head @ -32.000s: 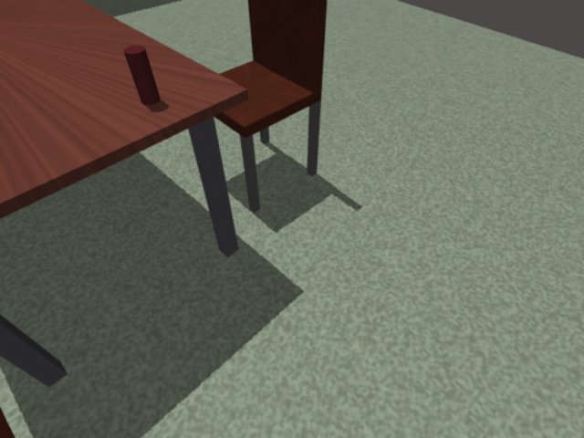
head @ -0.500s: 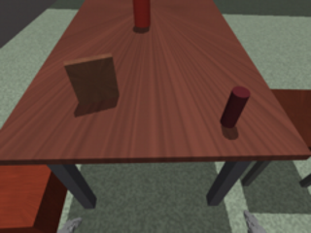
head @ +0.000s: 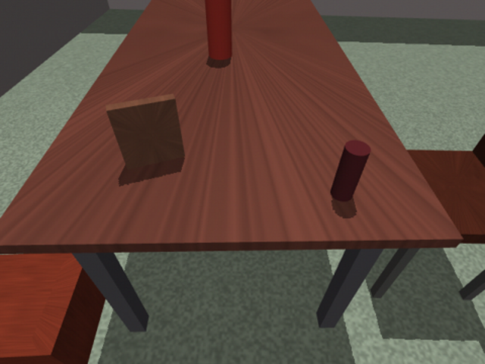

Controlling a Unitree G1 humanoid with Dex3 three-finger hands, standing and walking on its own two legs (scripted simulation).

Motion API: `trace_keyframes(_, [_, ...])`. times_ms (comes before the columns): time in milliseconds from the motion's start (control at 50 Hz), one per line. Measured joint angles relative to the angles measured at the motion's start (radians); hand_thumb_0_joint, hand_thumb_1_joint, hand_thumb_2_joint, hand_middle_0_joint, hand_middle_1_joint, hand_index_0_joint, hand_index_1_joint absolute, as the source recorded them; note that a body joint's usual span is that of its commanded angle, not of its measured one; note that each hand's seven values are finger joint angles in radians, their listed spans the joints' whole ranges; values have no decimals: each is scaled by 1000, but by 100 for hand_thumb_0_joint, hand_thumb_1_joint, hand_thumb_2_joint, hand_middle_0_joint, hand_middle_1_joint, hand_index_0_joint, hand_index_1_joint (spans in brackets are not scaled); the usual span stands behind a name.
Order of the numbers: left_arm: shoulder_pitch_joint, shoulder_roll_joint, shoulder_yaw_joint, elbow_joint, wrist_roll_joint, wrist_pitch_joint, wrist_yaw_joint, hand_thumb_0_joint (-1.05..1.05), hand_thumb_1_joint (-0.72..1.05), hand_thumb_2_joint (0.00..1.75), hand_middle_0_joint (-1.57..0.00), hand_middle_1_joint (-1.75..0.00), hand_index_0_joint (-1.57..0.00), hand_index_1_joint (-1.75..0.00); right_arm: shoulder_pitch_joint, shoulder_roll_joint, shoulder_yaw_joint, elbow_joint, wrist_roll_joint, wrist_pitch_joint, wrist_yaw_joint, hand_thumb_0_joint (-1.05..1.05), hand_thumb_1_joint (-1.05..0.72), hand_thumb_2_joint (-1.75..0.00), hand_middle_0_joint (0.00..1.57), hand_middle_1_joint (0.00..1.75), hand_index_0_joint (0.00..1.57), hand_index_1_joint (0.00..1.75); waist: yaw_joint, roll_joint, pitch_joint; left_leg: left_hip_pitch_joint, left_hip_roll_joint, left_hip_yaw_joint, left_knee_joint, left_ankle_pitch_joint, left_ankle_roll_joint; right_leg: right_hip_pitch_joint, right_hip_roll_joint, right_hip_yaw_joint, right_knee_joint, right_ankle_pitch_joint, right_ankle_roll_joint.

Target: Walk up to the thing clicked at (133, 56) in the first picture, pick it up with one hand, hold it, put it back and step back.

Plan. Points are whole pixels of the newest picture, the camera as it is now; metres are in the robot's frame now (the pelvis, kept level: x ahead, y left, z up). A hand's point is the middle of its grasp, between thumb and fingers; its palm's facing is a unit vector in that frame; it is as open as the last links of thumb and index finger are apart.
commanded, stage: home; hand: right
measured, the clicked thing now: (348, 172) +0.51 -0.21 +0.04
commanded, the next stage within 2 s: stand in 1.14 s
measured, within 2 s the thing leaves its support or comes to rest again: neither
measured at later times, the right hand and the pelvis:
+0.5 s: hand out of the picture +0.06 -0.25 -0.15, palm faces -0.06 +0.93 -0.36, open 17.4 cm; pelvis +0.01 +0.00 +0.00, yaw +0 degrees
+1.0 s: hand out of the picture +0.09 -0.24 -0.15, palm faces -0.05 +0.93 -0.36, open 17.3 cm; pelvis +0.02 +0.01 +0.00, yaw +0 degrees
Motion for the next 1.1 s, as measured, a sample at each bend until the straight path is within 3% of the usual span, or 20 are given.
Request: trace_keyframes(1100, [-74, -5, 10, 67, -9, -9, 11, 1, 90, 90, -20, -30, -21, -30, -70, 5, -12, 59, 9, 0, -5, 0, 51, -6, 7, 6, 6, 6, 1, 4, 12, 38, -19, 6, -74, 13, 17, 43, -20, 4, -84, 18, 21])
